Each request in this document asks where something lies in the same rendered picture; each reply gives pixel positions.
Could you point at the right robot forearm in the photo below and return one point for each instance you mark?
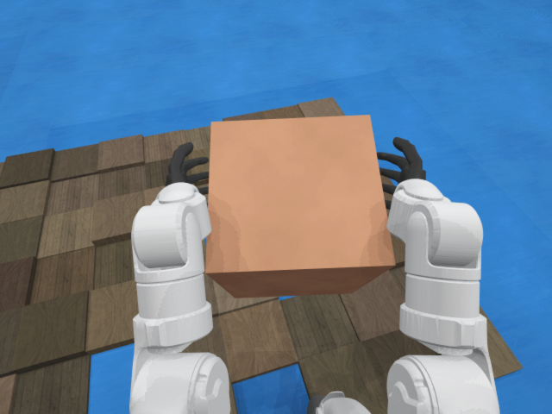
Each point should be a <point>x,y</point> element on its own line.
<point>443,265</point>

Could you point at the robot left upper arm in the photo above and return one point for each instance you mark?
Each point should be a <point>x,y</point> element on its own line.
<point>182,383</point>

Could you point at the robot right upper arm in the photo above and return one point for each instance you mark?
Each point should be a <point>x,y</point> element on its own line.
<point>439,384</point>

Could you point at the robot right hand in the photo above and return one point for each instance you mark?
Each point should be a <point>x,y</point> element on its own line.
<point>411,166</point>

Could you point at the left robot forearm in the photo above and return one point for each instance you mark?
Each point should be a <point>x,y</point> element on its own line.
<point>169,264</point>

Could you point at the robot left hand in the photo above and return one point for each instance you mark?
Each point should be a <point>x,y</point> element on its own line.
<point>178,168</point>

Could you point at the carton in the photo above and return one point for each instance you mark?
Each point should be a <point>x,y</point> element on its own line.
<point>296,207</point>

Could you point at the robot right shin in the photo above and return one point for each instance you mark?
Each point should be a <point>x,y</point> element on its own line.
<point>333,395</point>

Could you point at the right robot foot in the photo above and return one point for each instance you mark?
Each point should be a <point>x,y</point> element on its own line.
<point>314,403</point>

